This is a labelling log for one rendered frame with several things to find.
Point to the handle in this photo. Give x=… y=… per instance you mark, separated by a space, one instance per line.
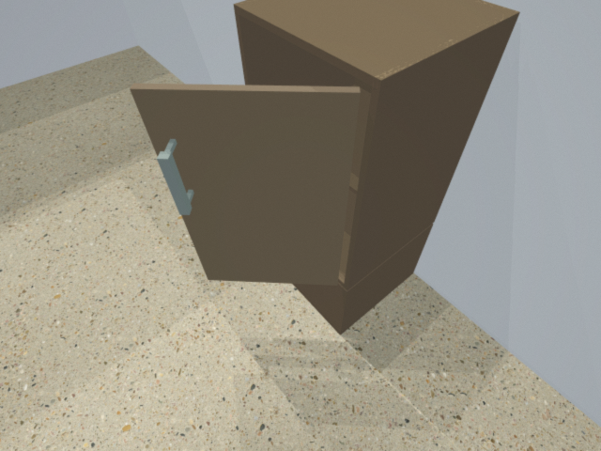
x=173 y=179

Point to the cupboard door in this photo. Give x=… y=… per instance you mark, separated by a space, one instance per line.
x=270 y=170

